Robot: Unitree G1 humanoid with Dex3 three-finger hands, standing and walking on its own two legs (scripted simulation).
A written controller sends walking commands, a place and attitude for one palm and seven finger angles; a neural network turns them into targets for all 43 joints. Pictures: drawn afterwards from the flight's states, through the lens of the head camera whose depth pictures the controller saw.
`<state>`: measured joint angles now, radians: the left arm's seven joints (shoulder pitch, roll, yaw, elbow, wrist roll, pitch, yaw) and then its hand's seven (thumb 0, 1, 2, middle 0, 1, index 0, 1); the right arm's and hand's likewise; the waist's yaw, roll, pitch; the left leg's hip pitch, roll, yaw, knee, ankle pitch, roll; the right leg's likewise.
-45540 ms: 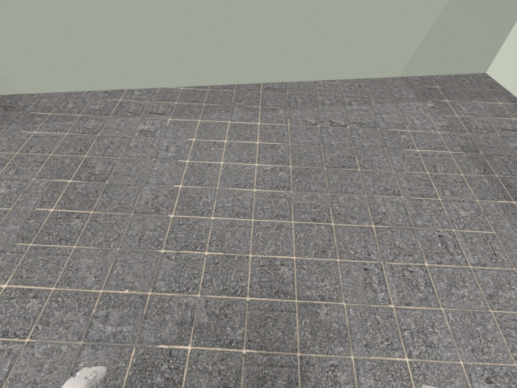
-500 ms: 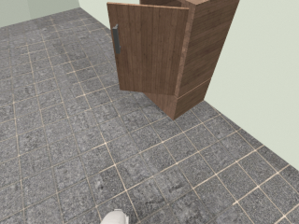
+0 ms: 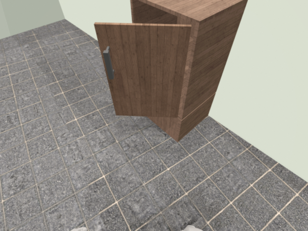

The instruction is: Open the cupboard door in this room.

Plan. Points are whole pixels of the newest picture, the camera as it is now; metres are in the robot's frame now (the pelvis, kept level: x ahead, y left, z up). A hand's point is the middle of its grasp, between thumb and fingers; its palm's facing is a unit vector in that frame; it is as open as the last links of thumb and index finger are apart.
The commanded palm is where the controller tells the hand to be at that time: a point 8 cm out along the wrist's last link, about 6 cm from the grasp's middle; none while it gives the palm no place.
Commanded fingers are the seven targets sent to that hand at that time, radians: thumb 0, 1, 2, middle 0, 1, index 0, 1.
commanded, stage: take the last steps up to it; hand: left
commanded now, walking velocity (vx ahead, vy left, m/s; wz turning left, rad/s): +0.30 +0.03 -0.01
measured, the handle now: (109, 63) +0.82 +0.25 -0.04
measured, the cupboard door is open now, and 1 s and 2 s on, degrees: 44 44 44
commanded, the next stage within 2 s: come to a stop and stand still in 0.46 s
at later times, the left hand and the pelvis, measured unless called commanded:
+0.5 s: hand out of the picture +0.13 +0.19 -0.20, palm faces +0.09 -0.99 -0.14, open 7.3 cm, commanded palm none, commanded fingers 0.00 0.90 0.90 -0.20 -0.30 -0.20 -0.30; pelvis +0.19 +0.02 -0.02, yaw +1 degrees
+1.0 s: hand (106, 173) +0.33 +0.19 -0.18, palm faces +0.01 -0.98 -0.21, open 7.4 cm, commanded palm none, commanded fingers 0.00 0.90 0.90 -0.20 -0.30 -0.20 -0.30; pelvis +0.25 +0.01 -0.01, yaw +1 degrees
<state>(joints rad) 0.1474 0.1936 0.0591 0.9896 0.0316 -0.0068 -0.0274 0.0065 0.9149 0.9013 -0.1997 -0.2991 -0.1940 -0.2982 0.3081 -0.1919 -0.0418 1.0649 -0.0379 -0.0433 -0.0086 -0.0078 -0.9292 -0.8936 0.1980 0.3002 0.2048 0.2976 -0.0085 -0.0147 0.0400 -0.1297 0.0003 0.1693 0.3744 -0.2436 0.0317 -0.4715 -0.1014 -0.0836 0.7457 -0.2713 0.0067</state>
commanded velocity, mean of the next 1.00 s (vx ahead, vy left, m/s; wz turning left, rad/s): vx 0.02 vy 0.02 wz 0.01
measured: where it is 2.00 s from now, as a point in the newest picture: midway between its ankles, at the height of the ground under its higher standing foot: outside the picture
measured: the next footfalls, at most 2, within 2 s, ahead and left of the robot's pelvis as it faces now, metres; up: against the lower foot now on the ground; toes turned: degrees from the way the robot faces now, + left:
right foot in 0.08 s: +0.13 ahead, -0.12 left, +0.00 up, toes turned -7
left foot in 0.46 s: +0.27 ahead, +0.12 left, +0.00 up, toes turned +4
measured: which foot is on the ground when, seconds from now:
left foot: down 0.00-0.08, up 0.10-0.44, down 0.46-1.00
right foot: up 0.00-0.06, down 0.08-0.46, up 0.48-0.78, down 0.80-1.00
